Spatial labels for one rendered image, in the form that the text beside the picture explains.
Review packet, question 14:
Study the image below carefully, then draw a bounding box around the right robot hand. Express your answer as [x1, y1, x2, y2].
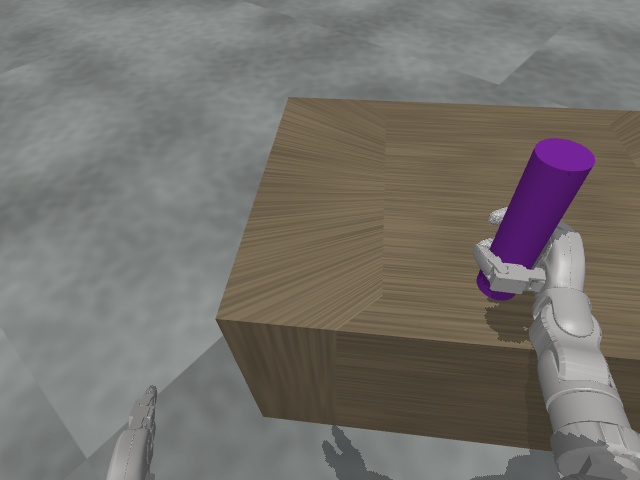
[473, 207, 586, 300]

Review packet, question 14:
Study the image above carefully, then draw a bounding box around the left robot hand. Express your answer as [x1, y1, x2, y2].
[106, 385, 157, 480]

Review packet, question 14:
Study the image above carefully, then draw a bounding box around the right robot arm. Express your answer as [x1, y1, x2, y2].
[529, 287, 640, 480]

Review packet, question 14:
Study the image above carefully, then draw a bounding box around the can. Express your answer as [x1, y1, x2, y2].
[477, 138, 595, 301]

